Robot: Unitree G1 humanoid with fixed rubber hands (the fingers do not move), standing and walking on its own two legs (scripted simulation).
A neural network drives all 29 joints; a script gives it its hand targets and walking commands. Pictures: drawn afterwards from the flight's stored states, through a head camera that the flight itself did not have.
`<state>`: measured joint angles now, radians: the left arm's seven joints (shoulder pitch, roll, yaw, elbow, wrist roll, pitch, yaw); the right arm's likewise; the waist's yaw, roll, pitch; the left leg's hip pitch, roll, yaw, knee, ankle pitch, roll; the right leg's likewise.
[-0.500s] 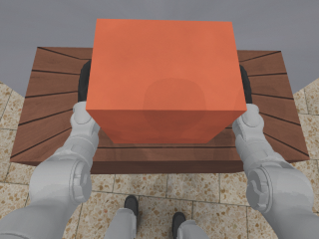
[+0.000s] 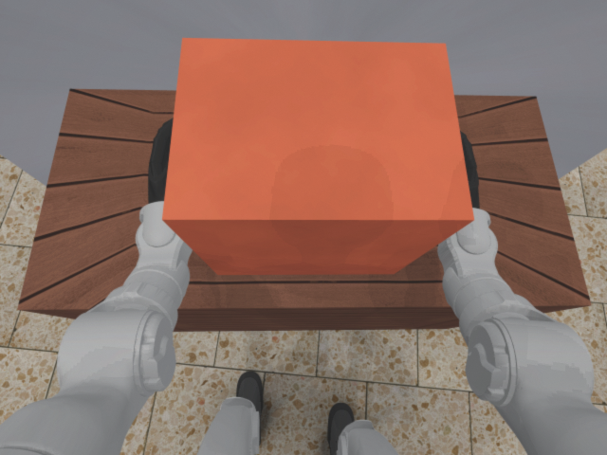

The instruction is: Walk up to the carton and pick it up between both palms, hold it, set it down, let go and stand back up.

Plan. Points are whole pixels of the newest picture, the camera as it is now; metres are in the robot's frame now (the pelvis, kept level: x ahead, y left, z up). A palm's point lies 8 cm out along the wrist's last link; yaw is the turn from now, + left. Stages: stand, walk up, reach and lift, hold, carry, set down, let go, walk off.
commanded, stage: reach and lift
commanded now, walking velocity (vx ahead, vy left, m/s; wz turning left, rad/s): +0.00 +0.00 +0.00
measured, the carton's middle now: (310, 181) +0.46 +0.03 -0.03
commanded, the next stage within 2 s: none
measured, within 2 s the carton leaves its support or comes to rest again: leaves its support in 1.28 s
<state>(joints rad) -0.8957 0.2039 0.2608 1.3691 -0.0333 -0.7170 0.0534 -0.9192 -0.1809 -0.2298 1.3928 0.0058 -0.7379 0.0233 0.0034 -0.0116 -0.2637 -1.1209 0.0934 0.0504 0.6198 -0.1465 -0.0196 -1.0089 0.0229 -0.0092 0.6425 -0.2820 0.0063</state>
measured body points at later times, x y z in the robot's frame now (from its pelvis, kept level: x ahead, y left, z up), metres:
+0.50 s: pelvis +0.00 +0.00 +0.00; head +0.18 +0.02 +0.41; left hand +0.44 +0.21 -0.02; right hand +0.46 -0.16 -0.01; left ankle +0.04 +0.13 -0.70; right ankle -0.03 -0.12 -0.70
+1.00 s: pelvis -0.01 +0.00 +0.00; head +0.15 +0.02 +0.42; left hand +0.42 +0.21 -0.02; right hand +0.44 -0.17 -0.01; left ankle +0.04 +0.13 -0.70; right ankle -0.03 -0.12 -0.70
